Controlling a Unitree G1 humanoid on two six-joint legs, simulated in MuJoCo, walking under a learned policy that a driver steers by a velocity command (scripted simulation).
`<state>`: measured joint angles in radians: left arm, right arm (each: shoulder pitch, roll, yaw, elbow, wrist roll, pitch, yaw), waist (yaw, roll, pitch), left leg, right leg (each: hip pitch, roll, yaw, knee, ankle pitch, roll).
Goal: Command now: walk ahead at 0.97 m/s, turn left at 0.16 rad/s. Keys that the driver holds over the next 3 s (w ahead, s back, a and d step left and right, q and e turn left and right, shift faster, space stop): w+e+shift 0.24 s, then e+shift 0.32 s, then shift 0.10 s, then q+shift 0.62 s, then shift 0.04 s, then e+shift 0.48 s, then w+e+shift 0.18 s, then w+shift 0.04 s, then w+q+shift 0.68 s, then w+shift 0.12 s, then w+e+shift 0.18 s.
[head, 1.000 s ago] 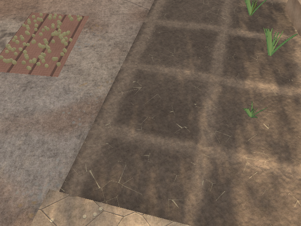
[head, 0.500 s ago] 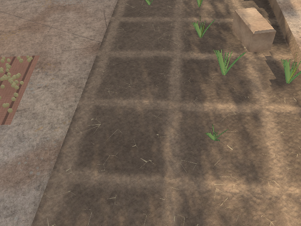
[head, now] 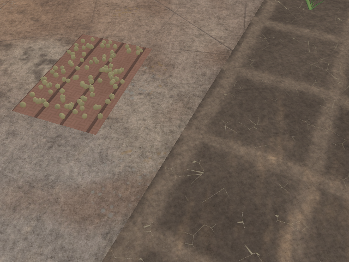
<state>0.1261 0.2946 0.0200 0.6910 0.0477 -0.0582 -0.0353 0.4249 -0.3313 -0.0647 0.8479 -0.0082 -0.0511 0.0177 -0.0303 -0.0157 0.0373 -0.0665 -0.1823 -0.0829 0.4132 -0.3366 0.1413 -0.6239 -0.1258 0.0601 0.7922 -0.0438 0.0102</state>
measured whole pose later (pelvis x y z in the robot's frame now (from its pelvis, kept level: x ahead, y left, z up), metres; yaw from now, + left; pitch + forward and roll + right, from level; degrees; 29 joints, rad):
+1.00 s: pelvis +0.70 -0.12 -0.10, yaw -21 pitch +1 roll +1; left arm 0.06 0.23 0.02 0.68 0.02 0.02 0.05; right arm 0.27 -0.33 -0.08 0.79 0.03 0.02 -0.02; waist -0.06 0.03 0.04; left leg -0.54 -0.04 -0.04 1.04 -0.45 -0.06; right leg -0.30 -0.02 0.00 0.48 -0.20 -0.01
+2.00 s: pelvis +0.79 -0.16 -0.09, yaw -26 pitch +3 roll +4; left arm 0.39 0.28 0.07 0.72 -0.03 -0.03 0.02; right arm 0.07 -0.33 -0.11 0.73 0.01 -0.07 0.01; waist 0.03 0.02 0.00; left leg -0.55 -0.01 -0.06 0.90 -0.22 -0.02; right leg -0.17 0.03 0.12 0.39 -0.26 -0.09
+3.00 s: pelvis +1.63 -0.35 -0.11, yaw -1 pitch +2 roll -2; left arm 0.40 0.33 0.06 0.86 0.03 -0.08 0.00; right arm 0.15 -0.34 -0.03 0.75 -0.06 -0.07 0.03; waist 0.05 0.02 0.02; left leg -0.48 -0.02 -0.06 1.10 -0.35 0.06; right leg -0.24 0.07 0.01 0.48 -0.27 -0.04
